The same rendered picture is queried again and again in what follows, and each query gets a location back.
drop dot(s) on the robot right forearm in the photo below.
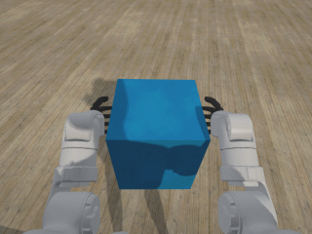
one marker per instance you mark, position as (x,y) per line
(236,140)

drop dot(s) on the robot left forearm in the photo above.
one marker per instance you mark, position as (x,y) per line
(79,150)

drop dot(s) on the left robot hand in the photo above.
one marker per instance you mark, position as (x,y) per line
(97,107)

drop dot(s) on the right robot hand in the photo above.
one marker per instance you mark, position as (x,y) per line
(216,107)

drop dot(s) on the robot right upper arm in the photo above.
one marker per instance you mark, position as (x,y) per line
(247,212)

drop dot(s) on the robot left upper arm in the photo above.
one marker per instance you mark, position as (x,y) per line
(71,212)

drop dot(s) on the carton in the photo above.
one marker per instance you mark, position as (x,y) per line
(157,134)

